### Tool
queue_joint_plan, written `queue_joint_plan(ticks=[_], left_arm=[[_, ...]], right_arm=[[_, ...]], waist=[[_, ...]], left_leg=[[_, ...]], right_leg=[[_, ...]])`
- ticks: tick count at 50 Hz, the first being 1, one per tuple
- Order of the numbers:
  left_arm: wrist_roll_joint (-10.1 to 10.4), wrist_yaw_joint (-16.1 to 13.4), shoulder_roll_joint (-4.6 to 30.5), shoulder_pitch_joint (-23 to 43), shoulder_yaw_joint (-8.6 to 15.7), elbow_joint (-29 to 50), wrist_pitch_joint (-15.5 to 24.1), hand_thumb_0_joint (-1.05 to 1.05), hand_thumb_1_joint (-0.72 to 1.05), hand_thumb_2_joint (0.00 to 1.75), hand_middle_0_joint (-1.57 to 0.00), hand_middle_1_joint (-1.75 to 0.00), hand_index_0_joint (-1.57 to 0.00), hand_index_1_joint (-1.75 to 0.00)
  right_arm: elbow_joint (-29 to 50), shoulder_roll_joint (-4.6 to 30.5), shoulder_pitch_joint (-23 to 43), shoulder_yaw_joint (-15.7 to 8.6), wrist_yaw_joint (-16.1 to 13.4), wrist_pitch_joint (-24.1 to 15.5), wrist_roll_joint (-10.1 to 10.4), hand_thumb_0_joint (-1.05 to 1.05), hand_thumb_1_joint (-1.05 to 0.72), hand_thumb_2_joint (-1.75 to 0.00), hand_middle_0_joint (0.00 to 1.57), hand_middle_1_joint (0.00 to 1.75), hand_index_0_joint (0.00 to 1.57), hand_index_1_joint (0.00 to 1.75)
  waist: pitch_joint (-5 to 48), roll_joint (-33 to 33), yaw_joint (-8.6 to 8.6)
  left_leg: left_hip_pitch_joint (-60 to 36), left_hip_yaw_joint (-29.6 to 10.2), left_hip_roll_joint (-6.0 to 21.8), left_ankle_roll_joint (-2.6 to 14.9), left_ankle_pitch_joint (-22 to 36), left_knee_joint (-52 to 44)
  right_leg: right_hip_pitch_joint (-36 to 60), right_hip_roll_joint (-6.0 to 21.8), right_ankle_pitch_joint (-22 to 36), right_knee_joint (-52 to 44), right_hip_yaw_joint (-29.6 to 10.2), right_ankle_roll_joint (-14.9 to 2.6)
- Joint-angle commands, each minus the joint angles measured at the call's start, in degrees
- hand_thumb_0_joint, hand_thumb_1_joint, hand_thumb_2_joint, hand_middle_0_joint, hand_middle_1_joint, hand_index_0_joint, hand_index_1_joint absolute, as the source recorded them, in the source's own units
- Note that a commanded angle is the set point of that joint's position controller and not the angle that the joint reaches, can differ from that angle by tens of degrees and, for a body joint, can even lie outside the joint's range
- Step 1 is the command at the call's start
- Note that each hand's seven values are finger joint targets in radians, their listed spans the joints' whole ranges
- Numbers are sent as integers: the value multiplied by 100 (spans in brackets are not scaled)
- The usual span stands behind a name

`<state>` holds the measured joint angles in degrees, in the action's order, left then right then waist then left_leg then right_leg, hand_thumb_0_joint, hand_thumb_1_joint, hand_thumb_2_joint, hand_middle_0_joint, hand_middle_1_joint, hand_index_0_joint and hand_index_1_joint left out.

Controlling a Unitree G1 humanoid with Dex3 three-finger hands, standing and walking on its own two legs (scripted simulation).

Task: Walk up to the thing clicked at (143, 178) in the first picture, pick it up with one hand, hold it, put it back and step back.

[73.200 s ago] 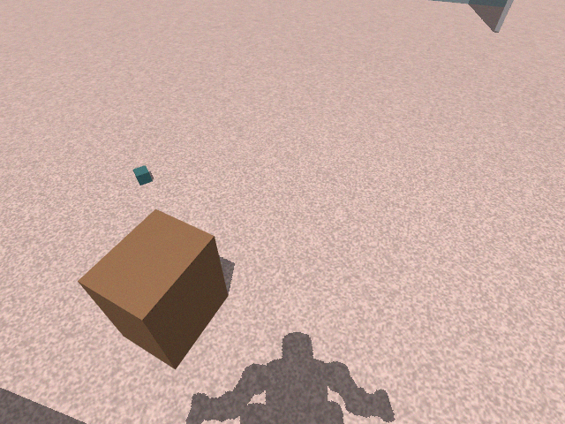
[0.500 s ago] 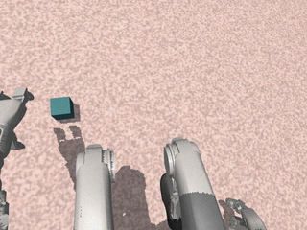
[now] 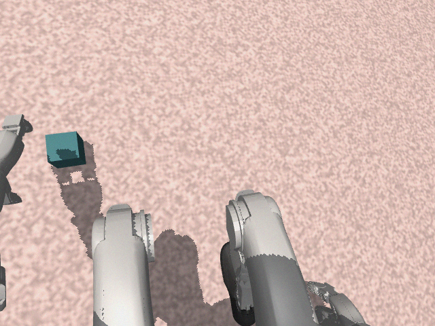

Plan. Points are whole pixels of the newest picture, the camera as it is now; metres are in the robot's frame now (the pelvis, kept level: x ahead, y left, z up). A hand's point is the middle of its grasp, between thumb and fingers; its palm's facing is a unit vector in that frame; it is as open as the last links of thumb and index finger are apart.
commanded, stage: rise first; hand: left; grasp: from above
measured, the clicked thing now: (66, 150) +0.49 +0.29 -0.31
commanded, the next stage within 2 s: approach in 0.20 s
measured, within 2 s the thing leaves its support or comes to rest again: neither
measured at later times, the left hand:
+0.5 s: hand (26, 162) +0.42 +0.32 -0.19, palm faces -0.46 -0.07 -0.88, open 14.1 cm
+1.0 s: hand (43, 130) +0.49 +0.30 -0.18, palm faces -0.51 -0.06 -0.86, open 14.1 cm
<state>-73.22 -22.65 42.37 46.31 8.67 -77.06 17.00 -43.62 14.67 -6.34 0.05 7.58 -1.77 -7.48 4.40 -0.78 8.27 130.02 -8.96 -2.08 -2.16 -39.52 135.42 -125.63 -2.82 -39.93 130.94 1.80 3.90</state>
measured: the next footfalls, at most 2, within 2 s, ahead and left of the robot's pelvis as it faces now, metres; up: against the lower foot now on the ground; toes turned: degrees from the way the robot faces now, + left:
none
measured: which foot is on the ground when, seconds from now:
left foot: down 0.00-1.00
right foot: down 0.00-1.00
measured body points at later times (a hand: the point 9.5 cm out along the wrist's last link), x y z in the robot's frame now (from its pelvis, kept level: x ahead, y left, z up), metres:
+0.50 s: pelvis +0.00 +0.00 -0.01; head +0.24 +0.08 +0.36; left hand +0.44 +0.32 -0.14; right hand +0.08 -0.28 -0.13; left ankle +0.08 +0.13 -0.31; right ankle +0.10 -0.14 -0.31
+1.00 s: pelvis +0.01 +0.00 -0.01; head +0.27 +0.04 +0.35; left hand +0.51 +0.30 -0.13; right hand +0.02 -0.27 -0.12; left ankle +0.08 +0.13 -0.31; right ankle +0.10 -0.14 -0.31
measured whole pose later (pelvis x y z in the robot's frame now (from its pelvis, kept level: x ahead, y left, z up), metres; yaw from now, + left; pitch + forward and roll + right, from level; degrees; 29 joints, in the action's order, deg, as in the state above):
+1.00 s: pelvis +0.01 +0.00 -0.01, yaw -2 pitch +35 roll -8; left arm -67.8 -18.0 46.9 58.4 6.7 -85.2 4.4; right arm -40.1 16.3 -9.3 7.3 8.3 -0.1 -6.7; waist -0.6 1.7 16.8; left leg 132.1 -9.8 -0.8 -1.9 -41.4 137.9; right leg -128.4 -4.1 -40.2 132.5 2.4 4.7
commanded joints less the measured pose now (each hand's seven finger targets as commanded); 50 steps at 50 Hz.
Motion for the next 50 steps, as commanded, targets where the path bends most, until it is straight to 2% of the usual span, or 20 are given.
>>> queue_joint_plan(ticks=[1,3,7,11,14,15,16,20,24,27,29,31,33,38,40,41,42,44,47,50], left_arm=[[139,-263,1596,1455,295,712,-49,0,-53,99,-6,-97,-6,-97],[116,-292,1617,1583,303,737,-48,0,-54,100,-6,-97,-6,-97],[80,-323,1655,1479,311,577,-83,0,-54,100,-6,-98,-6,-97],[101,-345,1632,1558,309,462,-72,0,-54,100,-6,-97,-6,-97],[98,-354,1765,1626,347,554,-59,0,-53,99,-6,-98,-6,-98],[99,-353,1727,1556,345,463,-69,0,-61,107,-7,-92,-3,-96],[111,-355,1601,1636,252,435,-70,0,-53,99,-6,-98,-7,-97],[29,-409,1454,2157,-26,290,10,0,-52,97,-7,-99,-7,-98],[-65,-567,1083,2842,-454,-176,55,0,-53,98,-6,-99,-7,-98],[-144,-772,1229,3300,-474,-157,-14,0,-53,99,-6,-100,-7,-99],[-227,-944,1583,3427,-268,-166,-159,0,-53,98,-6,-101,-7,-100],[-264,-1065,1593,3540,-228,-210,-385,0,-55,100,-7,-100,-7,-99],[-315,-1146,1971,3787,20,-150,-619,0,-54,100,-7,-99,-7,-99],[-180,-868,1900,3425,-119,-561,-1218,0,-57,102,-7,-97,-6,-98],[-2,-681,2077,3093,-66,-560,-1397,0,-55,100,-7,-99,-7,-98],[112,-562,2076,2899,-24,-628,-1471,0,-54,99,-7,-98,-7,-98],[225,-396,1912,2636,-120,-741,-1528,0,-54,99,-7,-98,-7,-98],[404,-50,1927,2331,-202,-737,-1553,0,-54,98,-7,-99,-8,-99],[632,461,2323,2093,-47,-324,-1442,0,-50,95,-8,-101,-9,-99],[864,781,1982,1718,-84,-117,-1073,0,-50,94,-9,-100,-11,-98]], right_arm=[[118,1321,-1049,-421,-71,-29,23,0,-90,-90,20,30,20,30],[103,1347,-1063,-422,-74,-18,10,0,-90,-90,20,30,20,30],[95,1334,-1015,-392,-53,-10,11,0,-90,-90,20,30,20,30],[72,1355,-1062,-376,-44,-24,-27,0,-90,-90,20,30,20,30],[63,1351,-1074,-355,-38,-33,-41,0,-90,-90,20,30,20,30],[58,1374,-1086,-364,-30,-38,-49,0,-90,-90,20,30,20,30],[43,1347,-1068,-344,-30,-44,-58,0,-89,-89,20,30,20,30],[-21,1406,-1113,-273,-28,-61,-84,0,-89,-89,20,30,20,30],[-102,1484,-1190,-173,-38,-136,-154,0,-89,-89,20,30,20,30],[-129,1524,-1303,-46,-40,-193,-216,0,-90,-89,20,30,20,30],[-104,1566,-1292,-31,-51,-204,-240,0,-90,-89,20,30,20,30],[-67,1573,-1279,9,-35,-210,-259,0,-90,-89,20,30,20,30],[23,1620,-1276,46,-35,-184,-253,0,-90,-89,20,30,20,30],[258,1635,-1186,163,4,-88,-125,0,-90,-89,20,30,20,30],[335,1627,-1186,186,6,-43,-54,0,-90,-89,20,30,20,30],[378,1653,-1246,173,2,-25,-24,0,-90,-89,20,30,20,30],[410,1603,-1257,202,12,-3,6,0,-90,-89,20,30,20,30],[435,1594,-1260,239,9,71,58,0,-90,-89,20,30,20,30],[497,1693,-1321,230,-25,176,156,0,-90,-89,20,30,20,30],[525,1685,-1325,281,-41,220,102,0,-90,-89,20,30,20,30]], waist=[[3847,1448,-52],[3828,1503,12],[3765,1589,-28],[3642,1315,118],[3788,1351,79],[3739,1339,86],[3667,1432,118],[3607,1454,367],[3222,1365,784],[3498,1707,838],[3776,2026,761],[3853,2301,808],[3993,2560,795],[4081,2411,770],[4183,2194,624],[4086,1915,632],[3869,1742,665],[3676,1461,683],[3744,1086,553],[3353,942,592]], left_leg=[[-3171,642,72,366,1028,-1510],[-3097,641,68,365,987,-1484],[-3113,624,73,354,1004,-1477],[-2870,659,72,405,957,-1323],[-2855,688,61,418,1037,-1256],[-2846,678,69,411,1000,-1267],[-2848,667,65,403,952,-1294],[-2784,581,77,383,891,-1204],[-2599,498,108,383,632,-1093],[-2765,534,107,365,928,-993],[-2957,576,124,329,1061,-973],[-3134,584,138,297,1146,-1024],[-3141,633,144,292,1219,-1059],[-2940,669,134,357,1343,-1004],[-2714,690,117,417,1412,-1015],[-2592,687,115,451,1387,-1008],[-2442,665,112,464,1417,-1023],[-2217,621,104,495,1371,-1068],[-2048,596,97,532,1496,-1033],[-1874,582,67,474,1416,-1017]], right_leg=[[1515,-3,1144,-1219,647,-569],[1473,-8,1132,-1182,645,-568],[1379,-4,1137,-1121,656,-579],[1485,-10,1154,-1186,640,-545],[1643,-16,1253,-1197,618,-535],[1594,-15,1203,-1170,633,-543],[1493,-11,1147,-1147,647,-540],[1281,-47,1098,-1062,723,-553],[955,-83,918,-1073,826,-543],[1162,-87,1226,-1008,824,-525],[1172,-84,1342,-905,822,-542],[1103,-76,1424,-817,849,-548],[1177,-57,1524,-793,828,-560],[1439,-75,1752,-857,761,-598],[1833,-90,1843,-931,701,-562],[1922,-79,1823,-979,692,-532],[2042,-73,1846,-1009,679,-514],[2284,-95,1804,-1059,671,-490],[2602,-105,1916,-1084,611,-452],[2577,-85,1747,-1158,657,-473]])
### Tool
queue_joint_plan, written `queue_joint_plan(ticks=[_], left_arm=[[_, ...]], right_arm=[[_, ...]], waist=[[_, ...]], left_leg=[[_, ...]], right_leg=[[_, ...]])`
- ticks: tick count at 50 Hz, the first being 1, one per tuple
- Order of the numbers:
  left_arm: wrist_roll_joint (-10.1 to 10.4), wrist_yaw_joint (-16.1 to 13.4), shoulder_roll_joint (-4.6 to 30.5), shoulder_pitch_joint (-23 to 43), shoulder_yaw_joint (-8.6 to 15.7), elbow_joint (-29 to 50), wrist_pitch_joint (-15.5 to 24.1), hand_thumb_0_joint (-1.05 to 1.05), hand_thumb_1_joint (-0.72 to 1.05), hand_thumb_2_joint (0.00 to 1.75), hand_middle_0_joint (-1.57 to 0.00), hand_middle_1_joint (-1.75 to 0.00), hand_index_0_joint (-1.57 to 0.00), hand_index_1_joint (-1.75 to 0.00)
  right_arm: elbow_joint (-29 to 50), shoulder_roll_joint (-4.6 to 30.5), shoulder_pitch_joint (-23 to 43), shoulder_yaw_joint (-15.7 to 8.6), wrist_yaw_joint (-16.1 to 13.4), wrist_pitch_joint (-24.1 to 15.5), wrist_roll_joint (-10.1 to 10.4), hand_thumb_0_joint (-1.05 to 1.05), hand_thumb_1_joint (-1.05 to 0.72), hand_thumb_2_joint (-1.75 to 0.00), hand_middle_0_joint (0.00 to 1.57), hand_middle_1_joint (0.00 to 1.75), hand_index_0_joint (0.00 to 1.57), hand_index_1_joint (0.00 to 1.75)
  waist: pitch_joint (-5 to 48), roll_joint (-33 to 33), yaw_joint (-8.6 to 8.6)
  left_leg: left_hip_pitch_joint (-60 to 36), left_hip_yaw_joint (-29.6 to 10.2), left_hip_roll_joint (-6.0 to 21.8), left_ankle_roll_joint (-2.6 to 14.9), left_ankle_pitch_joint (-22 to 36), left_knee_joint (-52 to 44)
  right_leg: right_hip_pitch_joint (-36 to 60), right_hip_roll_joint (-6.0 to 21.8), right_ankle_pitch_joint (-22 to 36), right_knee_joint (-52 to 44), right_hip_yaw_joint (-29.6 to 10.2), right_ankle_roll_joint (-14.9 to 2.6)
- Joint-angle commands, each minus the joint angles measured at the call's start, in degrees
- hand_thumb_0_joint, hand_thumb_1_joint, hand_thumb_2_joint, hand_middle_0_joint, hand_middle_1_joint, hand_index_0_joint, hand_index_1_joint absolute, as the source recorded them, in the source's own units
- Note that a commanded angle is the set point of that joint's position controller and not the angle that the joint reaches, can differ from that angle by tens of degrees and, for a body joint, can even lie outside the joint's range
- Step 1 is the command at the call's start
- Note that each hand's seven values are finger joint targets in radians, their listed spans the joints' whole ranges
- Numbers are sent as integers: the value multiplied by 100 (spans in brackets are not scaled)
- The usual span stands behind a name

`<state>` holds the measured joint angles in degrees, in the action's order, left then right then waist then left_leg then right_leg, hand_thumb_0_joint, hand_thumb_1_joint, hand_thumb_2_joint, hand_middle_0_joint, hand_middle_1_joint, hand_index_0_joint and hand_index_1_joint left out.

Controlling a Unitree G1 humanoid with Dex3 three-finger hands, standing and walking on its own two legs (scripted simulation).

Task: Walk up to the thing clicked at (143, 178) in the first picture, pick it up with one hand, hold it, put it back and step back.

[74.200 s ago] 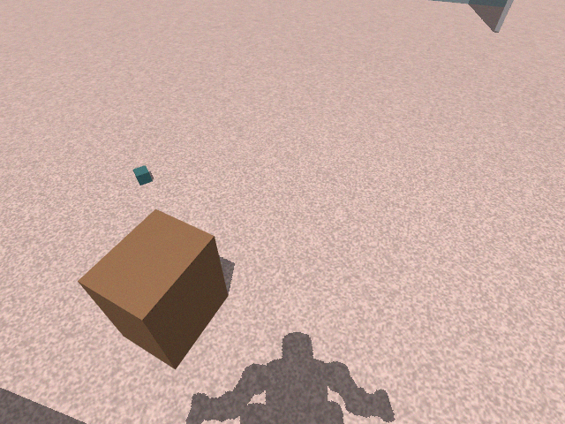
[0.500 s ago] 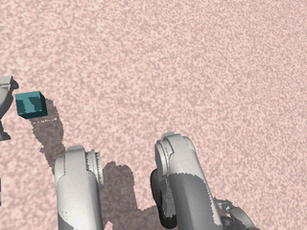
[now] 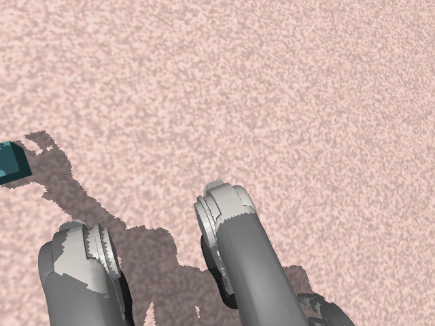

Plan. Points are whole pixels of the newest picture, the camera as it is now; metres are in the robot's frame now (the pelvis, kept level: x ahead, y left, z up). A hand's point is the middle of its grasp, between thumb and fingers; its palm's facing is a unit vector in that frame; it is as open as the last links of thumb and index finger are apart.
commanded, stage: approach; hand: left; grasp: from above
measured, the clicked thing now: (3, 163) +0.47 +0.31 -0.30
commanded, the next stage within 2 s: rest palm in 0.64 s
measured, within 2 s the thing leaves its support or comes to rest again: neither
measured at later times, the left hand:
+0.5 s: hand out of the picture +0.44 +0.34 -0.17, palm faces -0.37 -0.04 -0.93, open 13.1 cm
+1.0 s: hand out of the picture +0.43 +0.32 -0.20, palm faces -0.54 -0.13 -0.83, open 13.9 cm
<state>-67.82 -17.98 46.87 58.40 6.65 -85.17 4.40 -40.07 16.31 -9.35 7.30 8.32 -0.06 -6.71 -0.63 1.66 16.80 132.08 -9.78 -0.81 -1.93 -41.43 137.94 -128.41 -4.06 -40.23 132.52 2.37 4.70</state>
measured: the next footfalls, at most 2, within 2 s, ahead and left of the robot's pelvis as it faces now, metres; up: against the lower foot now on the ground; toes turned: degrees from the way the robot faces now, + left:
none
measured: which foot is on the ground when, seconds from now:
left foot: down 0.00-1.00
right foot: down 0.00-1.00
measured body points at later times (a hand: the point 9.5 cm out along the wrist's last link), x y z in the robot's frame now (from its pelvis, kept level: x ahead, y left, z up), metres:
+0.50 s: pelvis -0.01 +0.01 -0.01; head +0.21 +0.11 +0.37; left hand +0.45 +0.34 -0.11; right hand +0.13 -0.27 -0.10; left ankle +0.06 +0.13 -0.30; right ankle +0.10 -0.13 -0.30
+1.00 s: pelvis -0.01 +0.00 +0.00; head +0.25 +0.09 +0.36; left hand +0.45 +0.33 -0.15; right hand +0.02 -0.27 -0.09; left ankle +0.06 +0.13 -0.30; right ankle +0.10 -0.13 -0.30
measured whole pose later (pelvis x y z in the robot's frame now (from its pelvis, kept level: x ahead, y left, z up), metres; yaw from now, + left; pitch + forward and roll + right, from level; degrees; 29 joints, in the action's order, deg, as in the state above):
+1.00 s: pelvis -0.01 +0.00 +0.00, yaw -1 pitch +33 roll -11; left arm -70.7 -18.3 50.2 54.4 6.5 -84.1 18.6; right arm -39.4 17.4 -10.2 9.0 8.1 0.7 -8.8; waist -2.7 -2.0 15.1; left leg 131.7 -11.6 -1.9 -2.1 -39.6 138.1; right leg -126.4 -3.3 -38.8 131.4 4.2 4.4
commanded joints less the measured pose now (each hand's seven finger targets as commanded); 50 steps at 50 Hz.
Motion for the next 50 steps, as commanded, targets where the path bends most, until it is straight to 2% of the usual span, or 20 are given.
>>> queue_joint_plan(ticks=[1,3,5,8,9,10,12,15,16,19,21,24,27,30,34,36,40,43,45,50], left_arm=[[349,366,1497,462,172,943,376,0,-48,93,-10,-99,-12,-97],[353,424,1537,391,297,1443,788,0,-47,92,-12,-97,-13,-95],[295,354,1359,432,263,2013,1247,0,-46,91,-15,-92,-15,-91],[293,20,1369,364,375,3424,1777,0,-46,91,-13,-93,-14,-92],[195,-127,1457,301,452,3656,1839,0,-46,91,-14,-90,-14,-90],[93,-291,1470,306,447,3627,1859,0,-46,91,-15,-90,-15,-89],[-131,-627,1329,770,372,3276,1840,0,-45,93,-16,-89,-15,-89],[-447,-1035,885,1092,-22,1833,1599,0,-44,101,-18,-90,-16,-91],[-537,-1148,914,1233,-25,1515,1498,0,-41,101,-19,-91,-17,-92],[-813,-1282,849,1901,-366,895,1175,0,-34,103,-23,-96,-22,-97],[-754,-1338,966,2329,-358,688,943,0,-35,96,-19,-99,-20,-98],[-741,-1283,932,2576,-479,214,643,0,-42,91,-13,-99,-15,-97],[-664,-1015,1156,2682,-459,-159,436,0,-43,91,-12,-99,-14,-97],[-603,-742,1653,2341,-238,-5,318,0,-45,92,-11,-101,-13,-99],[-385,-326,1944,1592,73,671,228,0,-40,88,-16,-97,-17,-95],[-232,-24,1727,915,43,693,213,0,-39,88,-19,-93,-20,-92],[2,274,1671,825,74,1243,466,0,-48,93,-9,-96,-10,-95],[57,213,1538,1024,44,1225,876,0,-51,96,-10,-94,-10,-94],[14,19,1673,1125,126,1076,1222,0,-54,99,-10,-93,-8,-94],[-531,-722,1980,1673,219,774,1859,0,-56,101,-8,-93,-6,-95]], right_arm=[[166,1532,-1059,-466,-111,58,-11,0,-89,-89,20,30,20,30],[141,1518,-1083,-550,-104,90,-50,0,-90,-89,20,30,20,30],[131,1535,-1151,-640,-88,118,-111,0,-90,-89,20,30,20,30],[199,1531,-1025,-901,-118,132,-146,0,-90,-89,20,30,20,30],[188,1530,-914,-937,-114,152,-149,0,-90,-89,20,30,20,30],[186,1464,-812,-965,-111,166,-150,0,-90,-89,20,30,20,30],[48,1419,-669,-1010,-148,182,-156,0,-90,-89,20,30,20,30],[-163,1379,-548,-901,-200,120,-208,0,-90,-89,20,30,20,30],[-230,1405,-541,-873,-207,88,-210,0,-89,-89,20,30,20,30],[-419,1441,-602,-806,-230,-24,-216,0,-89,-89,20,30,20,30],[-429,1502,-598,-754,-252,-96,-227,0,-89,-89,20,30,20,30],[-366,1507,-630,-654,-258,-216,-249,0,-90,-89,20,30,20,30],[-204,1555,-687,-547,-260,-259,-227,0,-90,-89,20,30,20,30],[75,1562,-729,-489,-262,-224,-165,0,-90,-89,20,30,20,30],[385,1501,-882,-540,-249,-63,-47,0,-90,-89,20,30,20,30],[447,1435,-991,-531,-196,50,-21,0,-90,-89,20,30,20,30],[379,1459,-1157,-518,-160,179,24,0,-89,-89,20,30,20,30],[244,1503,-1259,-424,-140,165,-50,0,-89,-89,20,30,20,30],[174,1511,-1214,-345,-131,119,-114,0,-89,-90,20,30,20,30],[12,1571,-1105,-250,-107,21,-310,0,-89,-90,20,30,20,30]], waist=[[3841,759,-273],[3970,876,-367],[4155,1118,-344],[4771,1815,-530],[4791,1979,-610],[4730,2074,-628],[4317,2015,-458],[3505,1659,-153],[3447,1612,-145],[3563,1635,-84],[3689,1759,-59],[3763,1783,69],[3761,1681,200],[4212,1884,-46],[4785,2156,-382],[4657,1839,-394],[4197,1333,-249],[3721,878,16],[3600,916,13],[3694,1650,95]], left_leg=[[-2121,662,-64,419,1603,-1236],[-2299,673,-54,371,1604,-1136],[-2604,643,-34,306,1667,-1096],[-3438,623,-1,197,1692,-1194],[-3606,596,3,168,1650,-1283],[-3584,622,19,170,1498,-1322],[-3411,586,24,173,1078,-1451],[-3017,544,26,222,501,-1519],[-2964,515,6,237,405,-1550],[-2970,546,-33,265,421,-1568],[-3051,540,-40,278,487,-1598],[-3063,551,-39,310,630,-1550],[-2976,488,-16,326,839,-1467],[-3073,554,-43,314,1263,-1421],[-3427,617,-68,266,1802,-1595],[-3344,641,-68,299,2059,-1561],[-2933,574,-39,373,1976,-1448],[-2453,540,-27,421,1684,-1205],[-2320,559,-30,404,1504,-1085],[-2924,525,28,294,1198,-1106]], right_leg=[[2824,44,1722,-1330,625,-572],[2776,30,1639,-1347,625,-596],[2770,35,1662,-1374,643,-598],[2440,54,1568,-1306,668,-659],[2180,64,1479,-1237,696,-690],[2020,59,1379,-1183,678,-691],[1511,72,1052,-1137,728,-714],[900,88,676,-1214,776,-681],[771,98,606,-1201,786,-684],[676,94,664,-1196,788,-696],[721,117,770,-1162,785,-661],[896,114,916,-1159,775,-634],[1057,126,1102,-1110,767,-616],[1529,130,1443,-1075,700,-658],[2069,111,1830,-1110,665,-681],[2310,91,1989,-1193,644,-640],[2400,79,1962,-1332,630,-586],[2469,74,1780,-1431,679,-553],[2426,48,1610,-1409,697,-574],[1990,-3,1311,-1233,823,-605]])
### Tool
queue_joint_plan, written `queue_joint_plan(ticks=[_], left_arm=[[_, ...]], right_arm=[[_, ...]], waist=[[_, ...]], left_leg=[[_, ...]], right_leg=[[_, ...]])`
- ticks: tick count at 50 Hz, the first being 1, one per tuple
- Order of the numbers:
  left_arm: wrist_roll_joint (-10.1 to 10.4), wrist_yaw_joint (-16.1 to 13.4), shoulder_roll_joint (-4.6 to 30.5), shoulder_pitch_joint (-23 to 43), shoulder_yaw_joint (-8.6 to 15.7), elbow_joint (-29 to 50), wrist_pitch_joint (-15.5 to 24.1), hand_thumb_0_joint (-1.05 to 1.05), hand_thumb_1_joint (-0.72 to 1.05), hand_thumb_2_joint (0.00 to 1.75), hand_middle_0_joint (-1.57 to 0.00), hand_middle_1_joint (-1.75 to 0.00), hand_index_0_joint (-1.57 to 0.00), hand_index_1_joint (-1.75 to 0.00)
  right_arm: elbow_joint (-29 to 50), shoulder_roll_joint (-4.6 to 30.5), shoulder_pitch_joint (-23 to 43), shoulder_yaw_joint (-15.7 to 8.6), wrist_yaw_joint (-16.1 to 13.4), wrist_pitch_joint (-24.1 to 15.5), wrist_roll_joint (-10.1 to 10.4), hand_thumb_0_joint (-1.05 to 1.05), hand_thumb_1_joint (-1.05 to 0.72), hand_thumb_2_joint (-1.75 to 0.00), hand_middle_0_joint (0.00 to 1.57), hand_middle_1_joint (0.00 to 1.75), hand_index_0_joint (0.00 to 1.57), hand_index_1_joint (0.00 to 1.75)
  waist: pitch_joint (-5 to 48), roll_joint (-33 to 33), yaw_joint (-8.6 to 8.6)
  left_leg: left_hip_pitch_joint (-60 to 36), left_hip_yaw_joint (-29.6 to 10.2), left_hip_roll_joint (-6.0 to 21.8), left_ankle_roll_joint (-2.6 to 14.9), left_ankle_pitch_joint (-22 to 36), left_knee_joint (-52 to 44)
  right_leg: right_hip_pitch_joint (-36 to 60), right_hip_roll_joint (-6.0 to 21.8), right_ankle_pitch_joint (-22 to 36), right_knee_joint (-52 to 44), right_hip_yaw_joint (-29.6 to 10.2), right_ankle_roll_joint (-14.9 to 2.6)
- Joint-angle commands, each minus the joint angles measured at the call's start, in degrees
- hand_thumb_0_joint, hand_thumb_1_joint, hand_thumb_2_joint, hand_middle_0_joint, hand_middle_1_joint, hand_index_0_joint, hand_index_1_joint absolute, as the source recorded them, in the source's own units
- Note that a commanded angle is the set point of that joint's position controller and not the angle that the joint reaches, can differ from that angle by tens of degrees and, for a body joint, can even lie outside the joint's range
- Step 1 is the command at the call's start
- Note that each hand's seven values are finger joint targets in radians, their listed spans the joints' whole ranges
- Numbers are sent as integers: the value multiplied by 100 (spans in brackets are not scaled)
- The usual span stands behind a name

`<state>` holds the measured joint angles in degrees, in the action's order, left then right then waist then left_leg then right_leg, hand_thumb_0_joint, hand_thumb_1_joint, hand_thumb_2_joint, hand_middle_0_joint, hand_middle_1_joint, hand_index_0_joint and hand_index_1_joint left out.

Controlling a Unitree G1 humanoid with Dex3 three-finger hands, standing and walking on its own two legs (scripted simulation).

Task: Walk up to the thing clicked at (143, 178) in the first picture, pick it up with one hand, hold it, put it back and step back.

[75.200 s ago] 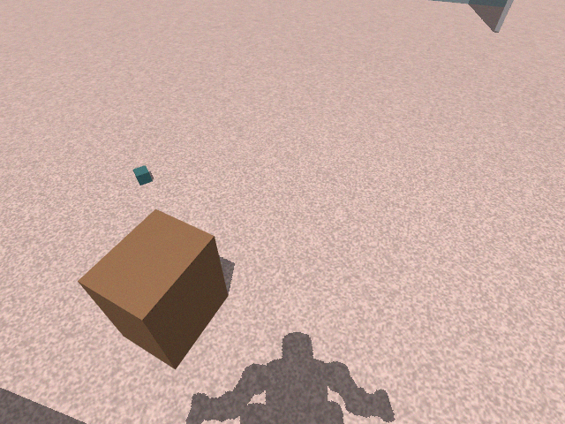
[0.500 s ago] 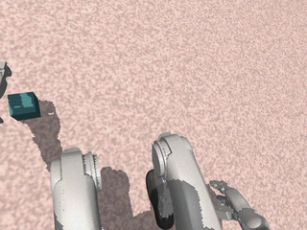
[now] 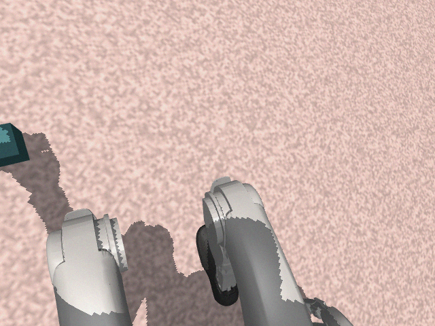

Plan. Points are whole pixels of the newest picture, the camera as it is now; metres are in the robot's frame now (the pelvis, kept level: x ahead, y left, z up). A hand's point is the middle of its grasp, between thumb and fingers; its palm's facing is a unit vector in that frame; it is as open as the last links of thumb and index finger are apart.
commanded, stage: rest palm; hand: left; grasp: from above
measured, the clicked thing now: (1, 146) +0.47 +0.31 -0.30
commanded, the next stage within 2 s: close in 1.44 s
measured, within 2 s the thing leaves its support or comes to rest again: neither
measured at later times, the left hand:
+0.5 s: hand out of the picture +0.47 +0.31 -0.25, palm faces -0.43 -0.08 -0.90, open 14.0 cm
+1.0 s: hand out of the picture +0.45 +0.31 -0.26, palm faces -0.45 -0.12 -0.89, open 14.2 cm
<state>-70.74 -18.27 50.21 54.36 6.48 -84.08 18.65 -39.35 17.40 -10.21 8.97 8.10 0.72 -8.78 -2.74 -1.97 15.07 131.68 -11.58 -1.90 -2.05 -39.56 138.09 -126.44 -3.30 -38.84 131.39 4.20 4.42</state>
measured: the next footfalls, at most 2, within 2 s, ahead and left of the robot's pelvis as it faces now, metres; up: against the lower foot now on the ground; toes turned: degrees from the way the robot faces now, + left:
none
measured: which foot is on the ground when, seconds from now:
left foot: down 0.00-1.00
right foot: down 0.00-1.00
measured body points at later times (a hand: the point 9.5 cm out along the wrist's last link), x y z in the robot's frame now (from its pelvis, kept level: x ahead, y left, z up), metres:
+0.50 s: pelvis +0.01 +0.01 -0.03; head +0.28 +0.11 +0.31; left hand +0.49 +0.31 -0.20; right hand +0.05 -0.25 -0.11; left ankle +0.07 +0.13 -0.30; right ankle +0.11 -0.13 -0.30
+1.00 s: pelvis +0.00 +0.01 -0.03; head +0.27 +0.12 +0.31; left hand +0.47 +0.32 -0.21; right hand +0.05 -0.27 -0.09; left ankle +0.07 +0.13 -0.30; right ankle +0.11 -0.13 -0.30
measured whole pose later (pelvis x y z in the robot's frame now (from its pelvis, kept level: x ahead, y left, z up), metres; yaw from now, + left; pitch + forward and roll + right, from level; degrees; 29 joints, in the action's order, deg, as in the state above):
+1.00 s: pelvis +0.00 +0.01 -0.03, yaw -4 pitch +29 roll -14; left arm -75.4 -33.8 55.9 59.2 6.1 -97.3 16.5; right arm -39.8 19.8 -5.4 12.8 12.4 -8.7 -13.7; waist -6.7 -6.5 19.1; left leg 133.9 -15.1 -1.4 -2.0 -41.2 145.1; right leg -128.1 -4.8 -38.5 135.3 6.9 4.5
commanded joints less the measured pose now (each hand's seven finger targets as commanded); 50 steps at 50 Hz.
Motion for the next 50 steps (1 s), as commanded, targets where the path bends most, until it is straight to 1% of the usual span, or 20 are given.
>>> queue_joint_plan(ticks=[1,6,12,16,20,23,24,26,27,29,31,32,33,34,35,40,42,45,48,50], left_arm=[[-401,-854,1640,1959,234,322,455,0,-56,102,-8,-93,-6,-94],[-870,-1583,1608,2157,176,-140,271,0,-52,101,-7,-96,-7,-96],[-917,-2088,1383,2595,33,-759,-410,0,-47,106,-8,-102,-8,-102],[-678,-1991,1404,2575,-69,-1004,-777,0,-50,98,-7,-99,-7,-99],[-373,-1809,1645,2160,74,-775,-958,0,-52,97,-6,-98,-6,-98],[-183,-1617,1497,1892,28,-711,-1018,0,-51,96,-6,-99,-7,-98],[-152,-1537,1562,1913,67,-648,-1011,0,-52,97,-6,-99,-7,-98],[-15,-1482,1902,1655,336,-474,-1007,0,-53,98,-6,-97,-6,-97],[-8,-1456,2003,1569,480,-452,-986,0,-54,98,-6,-96,-6,-96],[-13,-1384,1811,1559,394,-311,-930,0,-56,101,-7,-94,-5,-95],[-40,-1344,1882,1674,440,-204,-815,0,-58,102,-6,-93,-5,-95],[11,-1343,1841,1591,438,-195,-766,0,-59,103,-6,-93,-4,-95],[-11,-1358,2000,1595,562,-197,-700,0,-59,104,-7,-91,-4,-94],[-17,-1325,1756,1746,346,-131,-616,0,-58,104,-8,-91,-5,-94],[-46,-1363,2082,1548,605,-258,-561,0,-59,106,-8,-91,-4,-94],[-193,-1403,1756,1805,215,-427,-277,0,-57,105,-8,-92,-5,-95],[-199,-1478,1653,2008,40,-320,-188,0,-55,107,-9,-94,-6,-97],[-301,-1654,1746,1886,55,-635,-155,0,-55,106,-9,-94,-6,-96],[-470,-1822,1711,1997,-41,-799,-225,0,-54,105,-8,-95,-6,-97],[-495,-1990,1828,1918,90,-827,-283,0,-54,104,-8,-95,-6,-97]], right_arm=[[-89,1481,-955,-414,-83,-85,-149,0,-89,-90,20,30,20,30],[-193,1557,-770,-416,-76,-246,-332,0,-89,-89,20,30,20,30],[-275,1646,-750,-416,58,-549,-432,0,-89,-90,20,30,20,30],[-236,1704,-655,-362,158,-750,-391,0,-89,-90,20,30,20,30],[8,1720,-632,-285,218,-837,-330,0,-89,-90,20,30,20,30],[18,1663,-707,-232,272,-874,-294,0,-89,-90,20,30,20,30],[27,1677,-789,-220,307,-912,-283,0,-89,-90,20,30,20,30],[67,1724,-762,-233,293,-883,-234,0,-89,-90,20,30,20,30],[60,1787,-878,-253,293,-869,-246,0,-89,-90,20,30,20,30],[84,1754,-830,-228,324,-844,-254,0,-89,-90,20,30,20,30],[110,1823,-876,-205,348,-838,-269,0,-89,-90,20,30,20,30],[79,1778,-831,-201,343,-831,-245,0,-89,-90,20,30,20,30],[78,1877,-883,-215,331,-815,-267,0,-89,-90,20,30,20,30],[161,1836,-853,-167,350,-836,-279,0,-89,-90,20,30,20,30],[-6,1869,-969,-195,341,-807,-311,0,-89,-90,20,30,20,30],[-21,1842,-887,-160,361,-827,-375,0,-89,-90,20,30,20,30],[-44,1822,-788,-119,355,-861,-387,0,-89,-90,20,30,20,30],[-101,1893,-738,-105,360,-897,-423,0,-89,-90,20,30,20,30],[-148,1907,-723,-55,384,-955,-467,0,-89,-90,20,30,20,30],[-129,1928,-645,-39,393,-979,-468,0,-89,-90,20,30,20,30]], waist=[[3783,2076,277],[3589,2471,420],[3499,2488,696],[3322,2445,690],[3745,2480,484],[3881,2344,522],[3819,2301,573],[4111,2387,412],[3960,2383,425],[3892,2477,437],[3670,2476,551],[3791,2368,466],[3682,2347,528],[3563,2451,580],[3666,2364,552],[3302,2226,733],[3331,2273,701],[3241,2290,665],[3199,2264,761],[3311,2484,640]], left_leg=[[-2936,699,139,282,893,-1145],[-3071,671,174,229,735,-1211],[-2844,612,185,257,822,-994],[-2626,577,206,287,641,-942],[-2821,528,229,270,1099,-989],[-2791,506,232,299,1351,-885],[-2756,496,226,306,1454,-856],[-2892,474,245,287,1724,-877],[-2859,467,237,276,1752,-871],[-2915,461,243,243,1810,-909],[-2761,458,239,244,1787,-814],[-2766,463,247,267,1752,-808],[-2674,464,243,261,1680,-762],[-2636,479,226,252,1594,-786],[-2671,440,259,271,1542,-811],[-2475,413,263,294,914,-793],[-2550,400,272,289,825,-833],[-2655,355,281,238,936,-872],[-2628,390,290,265,1063,-761],[-2808,369,291,215,1200,-887]], right_leg=[[1582,-91,1043,-1065,674,-600],[1098,-92,943,-887,826,-605],[850,-103,1184,-688,899,-562],[843,-112,1094,-663,891,-564],[1340,-145,1431,-669,889,-581],[1609,-177,1652,-645,869,-573],[1672,-162,1747,-634,859,-559],[1910,-172,1928,-622,852,-569],[1883,-148,1913,-605,863,-583],[1881,-162,1925,-611,889,-606],[1901,-161,1921,-623,900,-621],[1984,-181,1946,-657,876,-599],[1939,-175,1865,-680,909,-623],[1939,-165,1796,-707,902,-623],[2057,-183,1787,-719,922,-589],[1785,-205,1308,-777,974,-574],[1727,-221,1248,-834,1004,-564],[1583,-222,1307,-698,1089,-570],[1626,-240,1484,-698,1071,-537],[1627,-234,1563,-655,1098,-570]])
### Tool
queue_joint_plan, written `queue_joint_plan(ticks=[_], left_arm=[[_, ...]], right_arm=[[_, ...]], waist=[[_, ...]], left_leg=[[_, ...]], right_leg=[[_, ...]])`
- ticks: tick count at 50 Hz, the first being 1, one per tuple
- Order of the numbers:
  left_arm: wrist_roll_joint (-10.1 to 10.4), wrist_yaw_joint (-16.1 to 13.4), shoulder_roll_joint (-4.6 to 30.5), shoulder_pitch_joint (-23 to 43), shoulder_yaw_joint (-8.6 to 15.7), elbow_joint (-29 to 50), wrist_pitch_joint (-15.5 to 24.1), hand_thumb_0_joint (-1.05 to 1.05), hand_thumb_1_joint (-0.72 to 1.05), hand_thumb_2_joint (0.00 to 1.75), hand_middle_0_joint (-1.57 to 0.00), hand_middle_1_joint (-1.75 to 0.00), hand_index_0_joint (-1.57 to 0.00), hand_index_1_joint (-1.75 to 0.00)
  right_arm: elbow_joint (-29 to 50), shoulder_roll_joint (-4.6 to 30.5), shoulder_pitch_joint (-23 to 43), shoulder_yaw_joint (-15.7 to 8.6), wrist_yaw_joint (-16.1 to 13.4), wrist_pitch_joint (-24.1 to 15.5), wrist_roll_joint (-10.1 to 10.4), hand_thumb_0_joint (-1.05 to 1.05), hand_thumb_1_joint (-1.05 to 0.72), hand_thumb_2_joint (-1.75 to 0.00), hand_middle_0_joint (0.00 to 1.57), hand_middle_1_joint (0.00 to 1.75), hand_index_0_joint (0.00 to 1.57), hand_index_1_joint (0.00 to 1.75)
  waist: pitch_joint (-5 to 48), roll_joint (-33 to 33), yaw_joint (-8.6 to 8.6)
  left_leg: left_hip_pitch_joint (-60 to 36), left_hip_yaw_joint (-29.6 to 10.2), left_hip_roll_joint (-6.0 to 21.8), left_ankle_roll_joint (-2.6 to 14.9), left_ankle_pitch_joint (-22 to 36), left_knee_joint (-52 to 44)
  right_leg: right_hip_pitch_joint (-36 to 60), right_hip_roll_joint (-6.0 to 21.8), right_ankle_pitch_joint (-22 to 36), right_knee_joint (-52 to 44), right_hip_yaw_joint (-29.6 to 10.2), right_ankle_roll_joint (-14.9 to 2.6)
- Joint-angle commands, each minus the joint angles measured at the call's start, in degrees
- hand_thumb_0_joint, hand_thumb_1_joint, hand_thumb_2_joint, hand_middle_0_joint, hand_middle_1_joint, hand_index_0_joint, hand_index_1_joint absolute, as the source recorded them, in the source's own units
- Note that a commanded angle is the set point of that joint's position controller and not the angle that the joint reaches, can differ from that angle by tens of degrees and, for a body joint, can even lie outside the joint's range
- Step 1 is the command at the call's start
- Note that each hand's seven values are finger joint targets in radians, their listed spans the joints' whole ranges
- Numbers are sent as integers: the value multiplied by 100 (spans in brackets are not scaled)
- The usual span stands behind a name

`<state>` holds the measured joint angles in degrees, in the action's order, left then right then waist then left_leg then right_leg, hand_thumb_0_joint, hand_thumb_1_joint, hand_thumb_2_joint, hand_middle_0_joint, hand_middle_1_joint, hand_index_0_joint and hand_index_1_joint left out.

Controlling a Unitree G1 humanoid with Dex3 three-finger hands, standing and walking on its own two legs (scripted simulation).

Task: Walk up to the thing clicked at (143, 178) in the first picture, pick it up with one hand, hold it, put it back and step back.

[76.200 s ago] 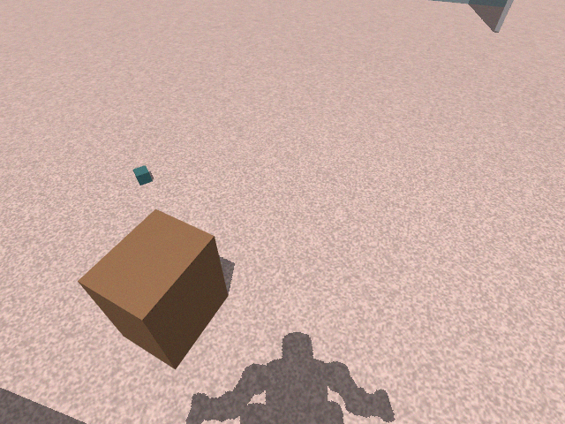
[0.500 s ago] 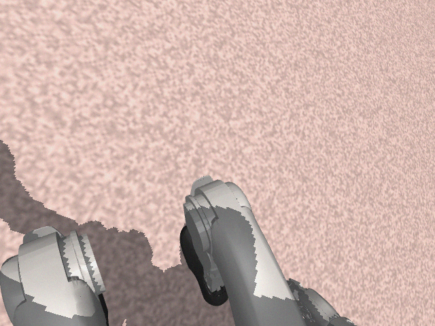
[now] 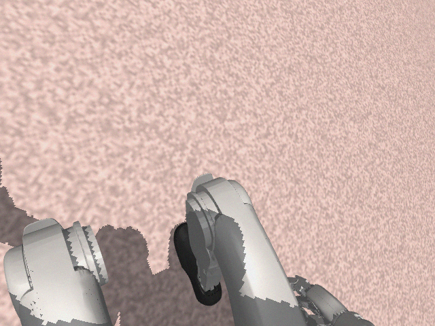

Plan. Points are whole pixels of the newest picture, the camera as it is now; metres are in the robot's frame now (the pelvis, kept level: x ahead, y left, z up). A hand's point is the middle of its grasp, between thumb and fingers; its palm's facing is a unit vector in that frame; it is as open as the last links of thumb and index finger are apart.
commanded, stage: rest palm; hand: left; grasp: from above
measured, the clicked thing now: out of the picture +0.45 +0.34 -0.28
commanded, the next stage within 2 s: close in 0.44 s
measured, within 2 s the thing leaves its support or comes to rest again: neither
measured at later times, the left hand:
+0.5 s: hand out of the picture +0.44 +0.34 -0.25, palm faces -0.43 -0.16 -0.89, open 14.0 cm
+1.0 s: hand out of the picture +0.43 +0.33 -0.25, palm faces -0.42 -0.14 -0.90, open 12.9 cm
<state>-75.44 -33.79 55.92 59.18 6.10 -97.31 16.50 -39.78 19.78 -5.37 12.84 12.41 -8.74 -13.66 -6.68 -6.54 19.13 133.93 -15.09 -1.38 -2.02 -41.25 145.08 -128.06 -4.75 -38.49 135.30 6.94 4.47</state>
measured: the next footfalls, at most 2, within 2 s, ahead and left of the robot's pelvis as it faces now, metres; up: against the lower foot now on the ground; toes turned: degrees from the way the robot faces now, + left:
none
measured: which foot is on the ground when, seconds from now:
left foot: down 0.00-1.00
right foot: down 0.00-1.00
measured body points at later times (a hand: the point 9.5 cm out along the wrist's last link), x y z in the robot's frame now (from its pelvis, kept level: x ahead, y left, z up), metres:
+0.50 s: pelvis +0.00 +0.00 +0.00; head +0.28 +0.12 +0.33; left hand +0.45 +0.34 -0.20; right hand +0.05 -0.25 -0.06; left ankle +0.06 +0.13 -0.27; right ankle +0.11 -0.13 -0.27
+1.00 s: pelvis -0.01 +0.00 +0.00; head +0.27 +0.13 +0.33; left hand +0.45 +0.34 -0.20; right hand +0.06 -0.26 -0.05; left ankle +0.06 +0.13 -0.27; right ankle +0.11 -0.13 -0.27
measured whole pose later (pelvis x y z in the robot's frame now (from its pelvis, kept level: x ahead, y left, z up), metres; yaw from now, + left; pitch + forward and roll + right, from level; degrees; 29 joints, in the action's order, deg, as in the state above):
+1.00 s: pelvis -0.01 +0.00 +0.00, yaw -1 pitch +27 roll -15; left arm -74.8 -38.4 59.2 61.2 6.1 -102.2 13.7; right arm -38.6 20.7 -4.1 16.4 14.2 -13.8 -14.8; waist -10.1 -8.4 21.3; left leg 133.5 -16.1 -0.8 -1.5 -40.9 146.2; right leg -127.4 -5.3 -37.3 135.1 7.9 4.4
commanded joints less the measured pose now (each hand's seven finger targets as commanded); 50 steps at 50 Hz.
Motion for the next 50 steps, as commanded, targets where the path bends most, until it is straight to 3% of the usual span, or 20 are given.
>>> queue_joint_plan(ticks=[1,3,6,8,12,14,16,17,18,21,22,23,25,27,30,31,35,38,44,50], left_arm=[[-7,-509,1238,1465,131,269,-110,0,-54,105,-8,-96,-6,-98],[-119,-576,1155,1494,41,219,-207,0,-52,104,-8,-97,-7,-98],[-64,-676,1165,1613,19,164,-370,0,-52,101,-9,-96,-7,-98],[10,-732,1267,1617,83,228,-468,0,-52,103,-9,-98,-7,-99],[174,-665,1297,1679,106,197,-587,0,-52,100,-8,-98,-8,-99],[251,-574,1236,1525,101,193,-645,0,-53,100,-8,-96,-7,-97],[299,-530,1631,1382,398,176,-665,0,-53,100,-8,-97,-7,-98],[321,-484,1550,1314,354,201,-668,0,-54,102,-8,-97,-7,-99],[362,-425,1382,1418,272,125,-675,0,-53,102,-9,-97,-8,-98],[455,-336,1498,1332,368,431,-641,0,-54,105,-9,-98,-7,-99],[503,-290,1344,1347,269,524,-607,0,-54,105,-9,-97,-7,-99],[501,-250,1219,1250,184,449,-587,0,-53,103,-9,-97,-7,-99],[487,-201,1374,1154,265,357,-523,0,-54,103,-8,-97,-6,-98],[510,-172,1456,1084,365,420,-429,0,-52,107,-10,-98,-8,-100],[441,-172,1313,1193,143,538,-267,0,-47,96,-12,-96,-11,-96],[412,-191,1417,1288,200,405,-231,0,-47,97,-12,-96,-11,-96],[279,-367,1508,1289,242,369,-111,0,-41,93,-15,-94,-15,-93],[212,-459,1367,1476,30,279,-81,0,-39,90,-14,-95,-15,-94],[76,-651,1586,1458,6,85,-219,0,-30,88,-20,-94,-22,-93],[216,-686,1689,1557,77,81,-421,0,-25,83,-26,-88,-27,-87]], right_arm=[[-93,1717,-1086,-425,-21,-69,3,0,-89,-90,20,30,20,30],[-66,1733,-1050,-425,35,-132,-24,0,-89,-90,20,30,20,30],[-50,1736,-1038,-390,73,-219,-28,0,-89,-90,20,30,20,30],[-37,1756,-986,-384,90,-275,-14,0,-89,-90,20,30,20,30],[-15,1800,-1054,-358,164,-431,5,0,-90,-90,20,30,20,30],[-19,1811,-1053,-350,182,-472,24,0,-90,-90,20,30,20,30],[-45,1890,-1134,-369,182,-468,32,0,-90,-90,20,30,20,30],[18,1855,-1094,-347,179,-465,44,0,-90,-90,20,30,20,30],[-16,1771,-1096,-331,202,-479,30,0,-90,-90,20,30,20,30],[-7,1806,-1128,-352,182,-481,54,0,-90,-90,20,30,20,30],[21,1800,-1145,-359,188,-499,72,0,-90,-90,20,30,20,30],[20,1795,-1128,-353,195,-488,52,0,-89,-90,20,30,20,30],[-78,1752,-1228,-297,191,-436,43,0,-89,-90,20,30,20,30],[-51,1798,-1271,-337,172,-366,57,0,-89,-90,20,30,20,30],[2,1818,-1163,-315,142,-312,40,0,-89,-90,20,30,20,30],[-40,1797,-1207,-258,147,-307,41,0,-89,-90,20,30,20,30],[-36,1877,-1179,-281,142,-324,18,0,-88,-90,20,30,20,30],[5,1874,-1049,-218,154,-369,-34,0,-88,-90,20,30,20,30],[11,1958,-894,-196,80,-426,-53,0,-88,-90,20,30,20,30],[98,2051,-894,-165,129,-528,-31,0,-89,-90,20,30,20,30]], waist=[[3517,2908,295],[3413,2955,347],[3451,2911,408],[3553,2903,339],[3589,2877,440],[3654,2924,367],[3682,3019,340],[3718,3053,300],[3536,2910,411],[3744,2992,317],[3696,3076,353],[3704,3078,358],[3620,2891,419],[3623,2847,342],[3573,2893,386],[3456,2743,459],[3453,2792,421],[3247,2733,509],[3230,2852,469],[3273,2806,511]], left_leg=[[-2955,674,254,198,1296,-1594],[-3010,670,260,188,1207,-1618],[-2889,735,256,230,1189,-1525],[-2864,753,269,238,1181,-1525],[-2856,677,289,254,1196,-1457],[-2999,622,293,220,1300,-1523],[-3044,553,319,200,1386,-1539],[-3016,580,301,198,1381,-1559],[-2844,611,302,236,1260,-1452],[-2922,631,299,226,1399,-1479],[-3009,626,297,203,1506,-1500],[-3004,613,308,198,1558,-1500],[-2821,617,309,233,1528,-1419],[-2733,613,294,236,1481,-1488],[-2846,586,311,227,1501,-1472],[-2778,567,317,237,1419,-1418],[-2906,580,319,223,1464,-1435],[-2789,581,312,226,1223,-1432],[-2899,549,342,178,1042,-1543],[-2827,506,366,201,1183,-1495]], right_leg=[[1606,-73,1479,-973,864,-568],[1516,-92,1404,-952,877,-575],[1659,-100,1450,-1021,815,-560],[1752,-124,1448,-1083,776,-555],[1791,-85,1466,-1020,791,-533],[1777,-77,1501,-970,826,-547],[1819,-77,1528,-933,832,-552],[1868,-80,1510,-929,818,-573],[1865,-83,1477,-951,796,-554],[2012,-112,1565,-1006,792,-572],[2013,-88,1625,-992,809,-569],[2043,-105,1679,-1003,830,-569],[2139,-119,1701,-1018,830,-547],[2196,-111,1628,-1054,831,-559],[2159,-122,1656,-1060,843,-556],[2060,-112,1598,-1018,876,-550],[2050,-121,1611,-1028,887,-540],[1896,-114,1448,-1028,924,-529],[1829,-110,1298,-1016,921,-546],[1911,-112,1463,-1060,888,-512]])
